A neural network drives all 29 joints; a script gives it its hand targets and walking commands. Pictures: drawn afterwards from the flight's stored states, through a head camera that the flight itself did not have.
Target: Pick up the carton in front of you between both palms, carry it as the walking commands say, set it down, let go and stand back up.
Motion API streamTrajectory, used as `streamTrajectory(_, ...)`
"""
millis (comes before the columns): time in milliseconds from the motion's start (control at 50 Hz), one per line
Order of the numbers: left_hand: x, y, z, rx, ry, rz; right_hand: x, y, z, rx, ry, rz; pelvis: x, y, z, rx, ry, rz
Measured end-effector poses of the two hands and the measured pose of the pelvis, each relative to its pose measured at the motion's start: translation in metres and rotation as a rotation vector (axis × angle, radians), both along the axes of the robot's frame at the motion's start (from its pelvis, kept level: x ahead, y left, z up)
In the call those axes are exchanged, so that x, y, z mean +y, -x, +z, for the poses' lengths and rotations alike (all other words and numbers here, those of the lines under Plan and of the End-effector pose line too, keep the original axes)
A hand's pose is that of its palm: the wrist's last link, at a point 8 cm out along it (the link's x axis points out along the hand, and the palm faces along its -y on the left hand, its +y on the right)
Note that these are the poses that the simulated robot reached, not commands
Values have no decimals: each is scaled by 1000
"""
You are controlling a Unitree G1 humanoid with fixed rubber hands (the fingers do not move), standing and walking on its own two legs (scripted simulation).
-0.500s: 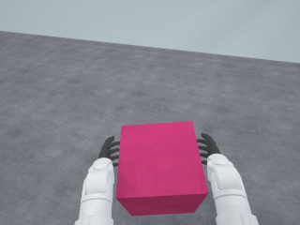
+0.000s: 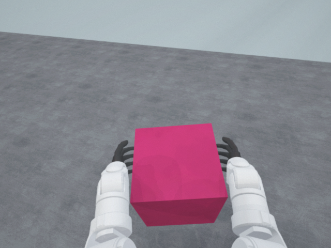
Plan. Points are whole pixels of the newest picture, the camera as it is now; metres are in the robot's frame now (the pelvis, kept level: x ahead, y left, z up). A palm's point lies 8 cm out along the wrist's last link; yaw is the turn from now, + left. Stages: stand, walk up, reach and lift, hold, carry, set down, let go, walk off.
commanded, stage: set down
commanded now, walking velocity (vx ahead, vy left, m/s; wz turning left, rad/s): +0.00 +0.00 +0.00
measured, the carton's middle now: (176, 178) +0.33 +0.00 -0.05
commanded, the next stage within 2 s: none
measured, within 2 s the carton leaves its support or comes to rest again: neither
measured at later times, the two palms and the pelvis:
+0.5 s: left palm (145, 185) +0.38 +0.11 -0.16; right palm (230, 183) +0.37 -0.19 -0.18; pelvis -0.03 +0.02 -0.09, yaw +0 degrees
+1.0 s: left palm (158, 190) +0.42 +0.08 -0.30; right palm (229, 190) +0.41 -0.22 -0.32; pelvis -0.06 +0.01 -0.22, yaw +4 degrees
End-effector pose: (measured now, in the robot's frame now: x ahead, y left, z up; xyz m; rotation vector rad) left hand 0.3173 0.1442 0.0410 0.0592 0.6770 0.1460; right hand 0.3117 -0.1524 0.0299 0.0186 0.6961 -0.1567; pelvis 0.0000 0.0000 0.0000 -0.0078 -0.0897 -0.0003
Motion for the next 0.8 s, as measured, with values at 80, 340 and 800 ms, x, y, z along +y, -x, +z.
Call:
streamTrajectory(80, -4, -16, -15, 17, -16, -4, -3, -14, -16, 17, 6, -3, 4, 4, -6, 41, 2, 3)
streamTrajectory(340, -26, -42, -148, 32, -3, -15, -25, -34, -152, 31, 39, 9, 23, 20, -42, 423, -38, -23)
streamTrajectory(800, -53, -88, -278, -14, 51, 30, -53, -86, -281, -8, 13, -3, 13, 42, -162, 810, -67, 9)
